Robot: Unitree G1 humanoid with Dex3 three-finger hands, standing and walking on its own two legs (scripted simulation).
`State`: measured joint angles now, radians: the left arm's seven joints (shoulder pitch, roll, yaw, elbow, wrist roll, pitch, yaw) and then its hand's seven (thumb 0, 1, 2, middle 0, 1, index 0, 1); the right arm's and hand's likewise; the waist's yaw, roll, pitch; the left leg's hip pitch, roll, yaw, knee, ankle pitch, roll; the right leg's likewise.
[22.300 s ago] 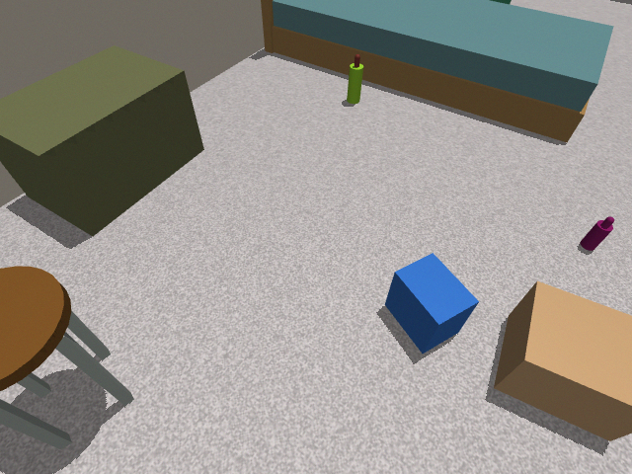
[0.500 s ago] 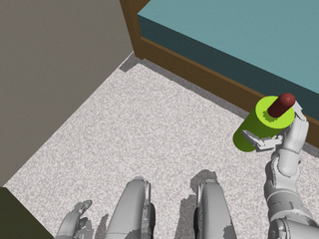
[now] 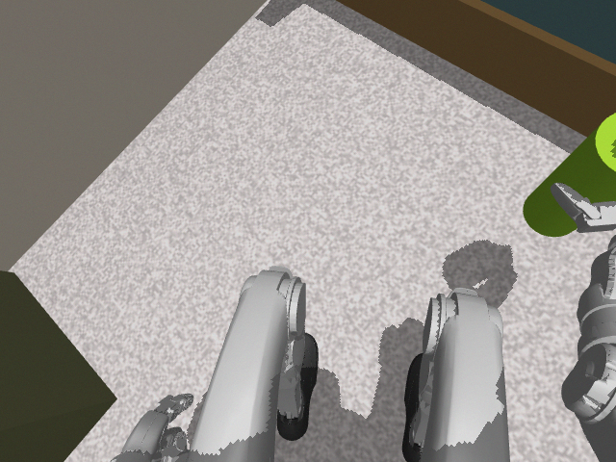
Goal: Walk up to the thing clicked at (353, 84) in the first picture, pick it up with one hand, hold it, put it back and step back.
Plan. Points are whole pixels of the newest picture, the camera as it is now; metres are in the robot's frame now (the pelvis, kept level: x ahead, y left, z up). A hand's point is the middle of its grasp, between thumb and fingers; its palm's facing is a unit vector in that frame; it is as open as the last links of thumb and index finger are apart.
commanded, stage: crouch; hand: right
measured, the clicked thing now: (600, 174) +0.46 -0.28 -0.06
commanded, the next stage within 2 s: lower in 0.70 s
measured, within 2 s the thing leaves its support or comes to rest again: neither
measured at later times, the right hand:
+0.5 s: hand (583, 187) +0.48 -0.30 -0.15, palm faces +0.43 +0.90 -0.04, open 11.0 cm
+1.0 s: hand (569, 195) +0.49 -0.31 -0.20, palm faces +0.43 +0.90 -0.03, open 11.0 cm
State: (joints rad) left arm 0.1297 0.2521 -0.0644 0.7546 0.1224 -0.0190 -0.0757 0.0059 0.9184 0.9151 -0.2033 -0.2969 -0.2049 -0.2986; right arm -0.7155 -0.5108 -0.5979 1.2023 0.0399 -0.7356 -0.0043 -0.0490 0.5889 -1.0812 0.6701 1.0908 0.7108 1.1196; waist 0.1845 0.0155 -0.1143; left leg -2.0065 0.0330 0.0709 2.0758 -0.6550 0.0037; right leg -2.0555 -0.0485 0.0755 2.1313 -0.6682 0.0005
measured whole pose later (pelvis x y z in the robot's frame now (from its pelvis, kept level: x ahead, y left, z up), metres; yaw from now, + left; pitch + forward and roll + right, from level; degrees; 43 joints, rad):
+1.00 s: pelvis -0.01 -0.01 -0.10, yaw +6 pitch +25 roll +11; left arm 0.05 0.33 -0.25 0.69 0.22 0.04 -0.09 0.00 0.91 0.91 -0.20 -0.30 -0.21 -0.30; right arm -0.80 -0.77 -0.72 1.33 0.02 -0.75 0.04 -0.05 0.59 -1.08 0.68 1.07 0.72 1.10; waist 0.25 0.10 0.12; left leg -2.17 0.01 0.16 2.35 -0.63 -0.02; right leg -2.28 -0.04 0.20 2.49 -0.67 -0.01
